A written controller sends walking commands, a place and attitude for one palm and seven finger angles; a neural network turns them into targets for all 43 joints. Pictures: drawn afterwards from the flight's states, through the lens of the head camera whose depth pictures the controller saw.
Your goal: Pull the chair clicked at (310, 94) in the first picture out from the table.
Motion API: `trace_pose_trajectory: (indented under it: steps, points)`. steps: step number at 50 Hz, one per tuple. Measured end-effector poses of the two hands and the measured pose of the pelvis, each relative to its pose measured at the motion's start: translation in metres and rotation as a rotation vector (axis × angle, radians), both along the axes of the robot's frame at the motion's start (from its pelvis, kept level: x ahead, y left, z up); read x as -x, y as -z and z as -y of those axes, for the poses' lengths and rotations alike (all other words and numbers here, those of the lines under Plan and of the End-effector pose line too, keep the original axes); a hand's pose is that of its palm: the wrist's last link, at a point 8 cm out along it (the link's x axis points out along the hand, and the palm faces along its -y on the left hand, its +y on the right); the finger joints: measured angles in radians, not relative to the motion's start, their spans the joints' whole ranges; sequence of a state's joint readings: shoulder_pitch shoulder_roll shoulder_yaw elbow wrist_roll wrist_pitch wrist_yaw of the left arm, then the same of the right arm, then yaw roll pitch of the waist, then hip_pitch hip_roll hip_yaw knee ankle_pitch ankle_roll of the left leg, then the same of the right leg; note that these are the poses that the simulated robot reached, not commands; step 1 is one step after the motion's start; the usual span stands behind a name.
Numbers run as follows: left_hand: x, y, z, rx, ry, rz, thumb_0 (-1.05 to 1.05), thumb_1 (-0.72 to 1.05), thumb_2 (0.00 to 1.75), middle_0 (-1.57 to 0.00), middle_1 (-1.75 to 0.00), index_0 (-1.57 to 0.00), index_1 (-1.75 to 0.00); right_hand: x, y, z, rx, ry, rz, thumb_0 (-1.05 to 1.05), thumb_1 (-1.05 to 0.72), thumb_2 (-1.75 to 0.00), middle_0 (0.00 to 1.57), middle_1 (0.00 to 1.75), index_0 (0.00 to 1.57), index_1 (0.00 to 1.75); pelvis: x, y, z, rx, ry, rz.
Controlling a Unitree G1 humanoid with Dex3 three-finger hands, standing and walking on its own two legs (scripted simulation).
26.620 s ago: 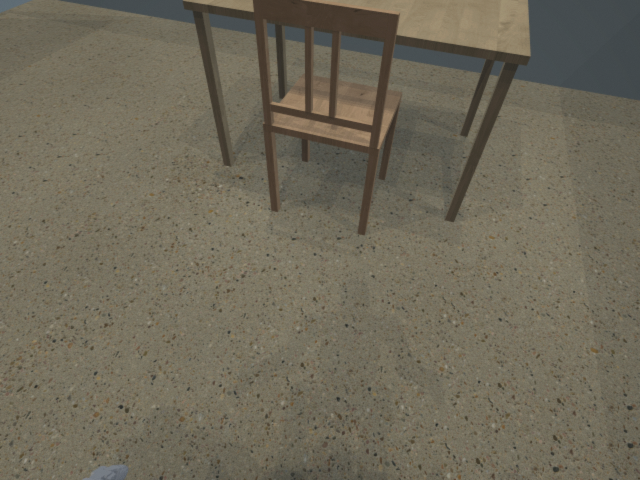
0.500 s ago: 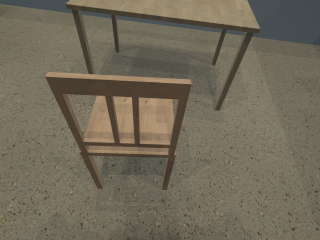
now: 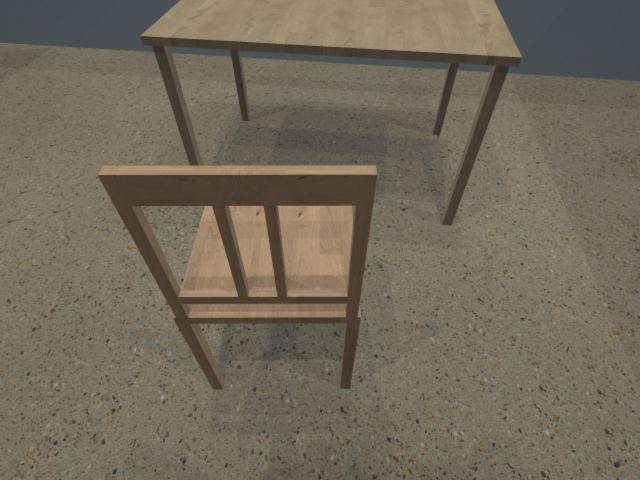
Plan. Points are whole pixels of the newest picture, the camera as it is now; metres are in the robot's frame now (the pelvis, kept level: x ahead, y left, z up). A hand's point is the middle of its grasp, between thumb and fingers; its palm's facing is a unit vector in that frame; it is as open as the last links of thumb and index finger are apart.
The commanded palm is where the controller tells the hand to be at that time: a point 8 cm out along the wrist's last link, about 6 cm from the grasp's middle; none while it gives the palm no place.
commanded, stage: let the arm hang, fingers relaxed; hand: left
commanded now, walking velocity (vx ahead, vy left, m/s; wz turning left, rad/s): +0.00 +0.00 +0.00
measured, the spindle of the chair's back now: (233, 253) +0.52 +0.20 -0.10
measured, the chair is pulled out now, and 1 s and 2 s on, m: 0.60 0.60 0.60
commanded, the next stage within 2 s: look to check the result in 0.30 s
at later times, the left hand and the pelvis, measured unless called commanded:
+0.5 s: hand out of the picture -0.02 +0.15 -0.18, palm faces +0.04 -0.98 -0.17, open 7.4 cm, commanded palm none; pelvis +0.00 -0.01 +0.00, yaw +0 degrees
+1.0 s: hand out of the picture -0.01 +0.15 -0.18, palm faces +0.04 -0.99 -0.17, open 7.4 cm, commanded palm none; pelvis +0.01 -0.01 +0.00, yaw +0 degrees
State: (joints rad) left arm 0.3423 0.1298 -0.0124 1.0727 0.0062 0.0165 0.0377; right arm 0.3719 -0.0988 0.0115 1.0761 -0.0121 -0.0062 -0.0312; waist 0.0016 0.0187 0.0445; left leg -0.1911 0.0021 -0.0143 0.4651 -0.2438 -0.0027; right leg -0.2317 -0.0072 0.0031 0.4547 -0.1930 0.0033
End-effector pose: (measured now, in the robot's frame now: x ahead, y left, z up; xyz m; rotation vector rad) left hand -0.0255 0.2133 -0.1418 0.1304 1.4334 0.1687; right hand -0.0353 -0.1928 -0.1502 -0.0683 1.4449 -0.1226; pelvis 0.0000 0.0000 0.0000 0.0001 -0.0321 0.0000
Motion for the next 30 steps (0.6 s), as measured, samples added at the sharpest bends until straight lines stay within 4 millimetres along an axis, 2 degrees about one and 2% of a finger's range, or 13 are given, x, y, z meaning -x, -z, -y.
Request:
trace_pose_trajectory:
  steps: [9, 19, 30]
  points:
    - [-0.002, 0.005, 0.019, 0.038, 0.002, 0.01, 0.01, 0.91, 0.9, -0.2, -0.3, -0.2, -0.3, 0.003, -0.001, 0.003, 0.011, 0.017, 0.005, 0.01, -0.91, -0.9, 0.2, 0.3, 0.2, 0.3, 0.002, 0.001, 0.003, -0.001, 0.006, -0.003]
    - [-0.002, 0.004, 0.016, 0.026, -0.002, 0.004, 0.01, 0.91, 0.9, -0.2, -0.3, -0.2, -0.3, 0.008, -0.002, 0.008, 0.02, 0.025, -0.013, 0.01, -0.91, -0.9, 0.2, 0.3, 0.2, 0.3, 0.001, 0.001, 0.006, -0.001, 0.007, -0.008]
    - [-0.009, 0.003, 0.014, 0.016, 0.005, 0.01, 0.0, 0.91, 0.9, -0.2, -0.3, -0.2, -0.3, 0.007, -0.002, 0.008, 0.014, 0.026, -0.022, 0.01, -0.91, -0.9, 0.2, 0.3, 0.2, 0.3, -0.001, 0.001, 0.008, -0.001, 0.007, -0.011]
